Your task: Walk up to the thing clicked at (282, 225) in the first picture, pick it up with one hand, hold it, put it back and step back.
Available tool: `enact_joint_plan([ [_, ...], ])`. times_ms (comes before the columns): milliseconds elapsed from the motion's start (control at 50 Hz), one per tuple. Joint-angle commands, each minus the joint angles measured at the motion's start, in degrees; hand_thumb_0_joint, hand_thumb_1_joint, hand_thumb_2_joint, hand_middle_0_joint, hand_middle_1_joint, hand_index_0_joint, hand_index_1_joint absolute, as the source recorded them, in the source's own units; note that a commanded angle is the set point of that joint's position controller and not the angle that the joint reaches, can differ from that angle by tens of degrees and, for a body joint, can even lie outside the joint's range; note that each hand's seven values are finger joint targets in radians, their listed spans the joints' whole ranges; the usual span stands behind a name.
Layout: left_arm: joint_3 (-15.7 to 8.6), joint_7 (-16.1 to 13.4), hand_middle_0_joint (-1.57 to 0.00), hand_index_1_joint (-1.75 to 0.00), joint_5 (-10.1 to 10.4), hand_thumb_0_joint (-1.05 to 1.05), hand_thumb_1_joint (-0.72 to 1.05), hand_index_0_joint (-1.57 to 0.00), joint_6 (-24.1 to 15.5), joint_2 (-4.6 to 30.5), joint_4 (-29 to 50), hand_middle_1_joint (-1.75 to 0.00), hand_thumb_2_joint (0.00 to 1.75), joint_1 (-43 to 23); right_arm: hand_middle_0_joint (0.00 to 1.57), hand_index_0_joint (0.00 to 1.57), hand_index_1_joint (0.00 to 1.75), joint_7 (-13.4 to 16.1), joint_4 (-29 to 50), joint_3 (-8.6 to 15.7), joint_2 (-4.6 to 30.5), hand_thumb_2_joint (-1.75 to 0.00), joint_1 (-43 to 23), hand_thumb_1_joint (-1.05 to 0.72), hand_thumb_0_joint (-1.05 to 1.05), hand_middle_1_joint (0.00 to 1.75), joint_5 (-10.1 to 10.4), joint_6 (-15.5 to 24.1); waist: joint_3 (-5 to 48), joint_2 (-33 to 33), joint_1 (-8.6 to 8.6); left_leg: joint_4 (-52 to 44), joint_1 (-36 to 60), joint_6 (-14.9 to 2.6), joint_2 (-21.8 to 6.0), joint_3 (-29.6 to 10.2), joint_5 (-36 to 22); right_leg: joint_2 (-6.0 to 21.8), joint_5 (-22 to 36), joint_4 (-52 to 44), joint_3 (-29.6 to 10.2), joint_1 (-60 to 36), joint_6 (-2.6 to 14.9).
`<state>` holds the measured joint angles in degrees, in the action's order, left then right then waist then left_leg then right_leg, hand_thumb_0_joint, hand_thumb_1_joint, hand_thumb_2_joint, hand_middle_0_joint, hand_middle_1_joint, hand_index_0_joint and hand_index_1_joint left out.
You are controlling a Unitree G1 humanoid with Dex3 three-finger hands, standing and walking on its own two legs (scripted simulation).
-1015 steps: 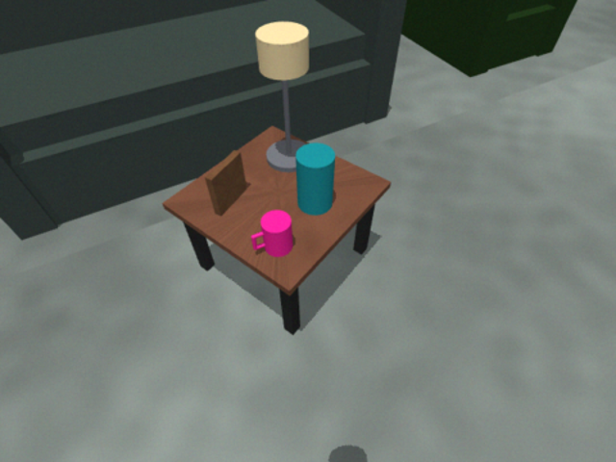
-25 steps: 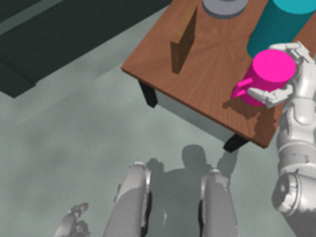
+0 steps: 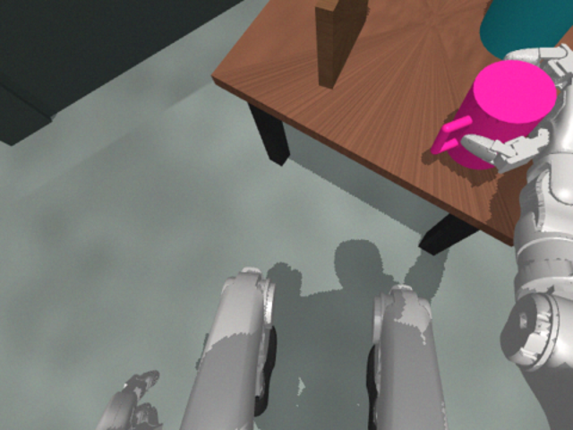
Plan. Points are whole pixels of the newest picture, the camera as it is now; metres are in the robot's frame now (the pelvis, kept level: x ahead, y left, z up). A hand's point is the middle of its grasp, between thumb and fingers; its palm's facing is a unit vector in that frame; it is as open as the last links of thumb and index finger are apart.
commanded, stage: lower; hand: right
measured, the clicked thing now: (480, 124) +0.50 -0.19 -0.02
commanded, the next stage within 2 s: loosen in 0.40 s
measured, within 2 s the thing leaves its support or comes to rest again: rests again in 0.28 s
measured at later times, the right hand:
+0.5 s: hand (504, 118) +0.52 -0.22 -0.03, palm faces +0.16 +0.99 -0.01, open 11.7 cm
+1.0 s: hand (508, 115) +0.52 -0.22 -0.03, palm faces +0.16 +0.99 -0.02, open 13.5 cm
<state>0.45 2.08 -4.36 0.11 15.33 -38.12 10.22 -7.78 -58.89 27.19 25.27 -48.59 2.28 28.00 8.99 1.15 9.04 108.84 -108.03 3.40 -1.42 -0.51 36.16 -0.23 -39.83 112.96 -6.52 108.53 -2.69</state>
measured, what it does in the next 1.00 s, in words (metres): stands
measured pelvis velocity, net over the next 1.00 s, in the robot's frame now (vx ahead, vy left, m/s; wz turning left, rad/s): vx -0.01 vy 0.00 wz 0.00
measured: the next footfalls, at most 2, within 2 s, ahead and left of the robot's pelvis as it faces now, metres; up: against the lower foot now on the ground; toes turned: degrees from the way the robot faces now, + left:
none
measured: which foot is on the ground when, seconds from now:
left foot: down 0.00-1.00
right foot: down 0.00-1.00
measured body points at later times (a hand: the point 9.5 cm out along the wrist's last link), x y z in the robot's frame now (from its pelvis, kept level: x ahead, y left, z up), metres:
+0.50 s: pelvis -0.01 +0.00 -0.03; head +0.21 -0.04 +0.36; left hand +0.07 +0.29 -0.15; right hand +0.50 -0.27 -0.03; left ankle +0.09 +0.15 -0.44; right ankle +0.07 -0.13 -0.44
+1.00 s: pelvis -0.01 +0.00 -0.04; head +0.20 -0.04 +0.36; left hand +0.06 +0.28 -0.16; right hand +0.51 -0.28 -0.02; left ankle +0.09 +0.15 -0.44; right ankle +0.07 -0.13 -0.44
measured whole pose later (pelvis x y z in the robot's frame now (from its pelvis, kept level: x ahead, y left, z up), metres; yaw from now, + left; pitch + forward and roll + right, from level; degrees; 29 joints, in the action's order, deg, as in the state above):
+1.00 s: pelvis -0.01 +0.00 -0.04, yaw +0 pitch +35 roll +4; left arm 1.3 2.2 -3.4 1.9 16.6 -37.2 11.7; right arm -7.8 -58.5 25.9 27.8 -52.8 2.7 25.0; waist 8.4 0.8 9.0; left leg 115.6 -114.9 3.9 -1.6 -1.4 36.2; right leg -1.2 -39.6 119.8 -6.3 115.7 -2.3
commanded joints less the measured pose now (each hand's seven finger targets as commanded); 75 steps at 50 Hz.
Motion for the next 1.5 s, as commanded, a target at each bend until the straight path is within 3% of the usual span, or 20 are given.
enact_joint_plan([
  [0,-4.7,-1.0,-0.19,-0.29,0.4,0.0,0.91,-0.2,-0.2,12.5,2.5,-0.3,0.9,9.8,1.31,1.36,1.51,0.5,16.3,2.0,17.4,-1.38,-28.6,-0.02,0.0,1.51,1.6,5.7,41.8,11.9,-0.2,-10.0,21.5,-5.31,0.7,3.0,-11.3,0.2,12.4,-14.0,3.9,-25.5,3.02],
  [60,-3.9,-0.8,-0.19,-0.29,0.1,0.0,0.91,-0.2,-0.3,11.4,2.9,-0.3,0.9,9.4,1.3,1.36,1.51,-0.2,11.0,0.2,12.9,-1.38,-24.3,-0.02,0.0,1.51,1.4,4.9,40.0,8.5,0.84,-8.9,22.1,-4.97,0.8,3.2,-13.1,0.3,13.8,-11.9,3.9,-22.3,3.36],
  [100,-4.7,-1.0,-0.2,-0.3,0.4,0.0,0.91,-0.2,-0.1,12.5,2.2,-0.3,0.9,10.8,1.3,1.36,1.51,0.0,16.4,3.7,18.9,-1.38,-28.2,-0.03,0.0,1.51,1.5,5.2,42.5,10.9,-0.18,-8.2,22.3,-5.06,0.5,2.8,-14.2,0.3,15.2,-11.5,4.3,-23.2,3.14],
  [120,-4.4,-1.0,-0.19,-0.29,0.2,0.0,0.91,-0.19,0.0,12.4,2.5,-0.3,0.9,10.3,1.31,1.36,1.52,-0.4,12.7,1.8,16.1,-1.39,-26.0,-0.02,0.0,1.52,1.3,4.6,41.6,10.1,0.47,-8.2,21.8,-4.98,0.7,2.9,-13.3,0.3,14.2,-11.2,4.3,-22.5,3.27],
  [320,-5.1,-1.0,-0.19,-0.29,0.4,0.0,0.91,-0.2,0.1,13.4,2.6,-0.3,0.9,11.1,1.27,1.33,1.47,-0.8,18.0,2.5,18.1,-1.35,-29.5,-0.01,0.0,1.47,1.7,4.8,43.3,10.6,0.28,-6.3,21.1,-4.91,0.5,2.9,-12.5,0.2,12.9,-9.2,4.7,-20.6,3.38],
  [360,-5.0,-1.0,-0.2,-0.3,0.3,0.0,0.91,-0.2,0.1,13.3,1.8,-0.3,0.9,11.0,1.28,1.34,1.48,-0.9,14.6,1.2,14.9,-1.36,-28.0,-0.02,0.0,1.48,1.9,4.2,40.4,9.9,1.26,-5.3,18.7,-4.98,0.6,3.2,-12.7,0.3,13.3,-8.5,4.3,-19.6,3.28],
  [500,-4.0,-0.8,-0.21,-0.3,0.5,0.0,0.9,-0.21,0.7,12.6,2.2,-0.3,0.89,10.7,1.27,1.32,1.39,-0.4,11.6,0.6,15.3,-1.23,-28.5,0.08,0.0,1.39,0.9,3.3,37.1,9.0,1.54,-4.8,16.0,-5.05,0.5,3.6,-9.7,0.1,9.9,-8.6,4.4,-16.4,3.47],
  [680,-4.5,-0.9,-0.2,-0.29,0.7,0.0,0.95,-0.21,1.1,13.3,2.8,-0.31,0.87,11.1,1.05,1.07,0.84,0.3,11.2,-0.3,15.7,-0.54,-28.0,0.38,0.0,0.84,0.1,1.5,38.8,8.9,1.73,-5.5,17.1,-4.87,0.6,3.7,-7.7,-0.1,7.4,-9.0,4.7,-16.6,3.62],
  [760,-3.7,-0.8,-0.2,-0.29,1.1,0.0,0.93,-0.21,1.1,12.7,2.6,-0.3,0.88,10.4,0.77,0.79,0.62,0.0,12.2,-1.7,13.4,-0.4,-29.2,0.47,0.0,0.62,0.7,1.3,37.1,9.3,1.78,-4.7,13.8,-5.12,0.5,4.2,-8.0,-0.1,8.6,-9.4,4.0,-17.8,3.35],
  [780,-4.6,-1.0,-0.2,-0.29,1.0,0.0,0.93,-0.21,1.1,13.9,2.3,-0.3,0.88,10.8,0.74,0.75,0.57,0.1,10.9,-0.3,15.3,-0.35,-27.1,0.49,0.0,0.57,0.5,1.0,36.0,10.1,1.47,-4.2,12.5,-5.25,0.5,4.3,-7.7,0.1,8.5,-9.5,3.7,-18.0,3.15],
  [960,-3.7,-0.8,-0.2,-0.3,1.3,0.0,0.91,-0.21,1.2,12.7,3.8,-0.31,0.89,10.9,0.46,0.47,0.36,0.3,13.2,-2.1,13.3,-0.23,-28.1,0.49,0.0,0.36,1.0,0.8,37.6,8.5,1.65,-4.8,15.4,-5.19,0.4,3.9,-8.7,-0.1,9.0,-9.0,4.3,-16.6,3.57],
  [1020,-3.7,-0.8,-0.2,-0.3,1.2,0.0,0.91,-0.2,1.4,13.0,3.5,-0.31,0.89,11.4,0.4,0.4,0.33,0.6,11.6,-0.6,15.2,-0.24,-26.5,0.44,0.0,0.33,0.6,0.6,38.0,9.7,1.21,-4.6,14.9,-5.27,0.4,4.0,-9.1,0.0,9.7,-9.1,4.1,-18.3,3.35],
  [1040,-3.7,-0.7,-0.2,-0.3,1.2,0.0,0.91,-0.21,1.5,12.6,3.5,-0.31,0.89,11.3,0.38,0.38,0.32,0.4,14.1,-2.9,12.6,-0.23,-28.7,0.45,0.0,0.32,0.8,0.8,37.3,9.5,1.9,-4.6,14.2,-5.29,0.4,4.0,-8.7,-0.1,9.2,-9.2,4.1,-17.5,3.35],
  [1080,-3.6,-0.9,-0.2,-0.31,1.2,0.0,0.9,-0.21,1.5,12.6,3.2,-0.31,0.89,11.5,0.33,0.33,0.28,0.6,13.0,-1.4,13.9,-0.21,-27.1,0.44,0.0,0.28,1.0,0.6,37.1,8.3,1.64,-5.1,15.7,-5.13,0.4,3.9,-8.7,-0.1,8.9,-9.1,4.4,-16.8,3.52],
  [1100,-3.6,-0.8,-0.2,-0.29,1.2,0.0,0.92,-0.21,1.4,12.4,3.1,-0.3,0.88,11.2,0.26,0.27,0.28,0.4,12.3,-3.3,11.3,-0.26,-28.0,0.43,0.0,0.28,1.2,0.5,35.6,8.6,2.12,-5.1,14.1,-5.25,0.5,3.9,-7.8,-0.1,7.9,-9.1,4.4,-16.3,3.52],
  [1260,-4.0,-1.8,-0.2,-0.3,1.9,0.0,0.9,-0.2,2.0,13.8,3.8,-0.3,0.89,11.6,0.08,0.08,0.07,1.2,24.5,2.9,24.8,-0.07,-34.6,0.52,0.0,0.07,0.9,-0.1,46.1,13.2,-0.77,-7.8,22.0,-5.1,0.4,3.1,-8.7,0.0,9.2,-12.3,4.8,-24.0,3.29],
  [1300,-4.9,-2.3,-0.2,-0.3,2.2,0.0,0.9,-0.2,2.2,15.0,3.9,-0.3,0.89,11.8,0.07,0.07,0.06,1.4,22.0,4.9,26.5,-0.05,-30.5,0.55,0.0,0.06,1.1,-2.3,47.4,13.2,-1.42,-9.1,24.1,-5.13,0.6,3.4,-9.7,0.2,10.7,-14.5,4.3,-27.2,3.06],
  [1340,-4.4,-2.7,-0.2,-0.3,2.6,0.0,0.9,-0.19,2.5,13.8,3.9,-0.3,0.89,11.7,0.05,0.05,0.05,0.6,24.0,2.5,23.7,-0.05,-33.3,0.57,0.0,0.05,1.3,-3.8,46.7,13.0,-0.29,-10.7,24.3,-5.14,0.7,3.4,-10.9,0.5,12.1,-16.1,3.9,-29.7,3.02],
  [1400,-4.9,-3.4,-0.19,-0.3,3.3,0.0,0.89,-0.19,2.6,14.2,3.3,-0.29,0.89,12.4,0.05,0.05,0.06,-0.5,19.0,3.8,26.2,-0.05,-30.1,0.61,0.0,0.06,1.1,-6.4,42.7,10.3,0.16,-14.5,26.4,-4.85,0.9,3.4,-10.2,0.5,11.3,-18.2,4.0,-28.4,3.49],
  [1480,-3.6,-3.2,-0.2,-0.3,4.1,0.0,0.9,-0.2,2.1,12.3,3.8,-0.3,0.89,11.5,0.05,0.05,0.05,-3.8,9.7,4.4,23.8,-0.04,-19.0,0.61,0.0,0.05,2.0,-8.5,32.7,4.7,0.32,-17.5,27.5,-4.68,1.3,3.7,-10.6,1.0,11.9,-19.7,3.7,-24.1,4.12],
])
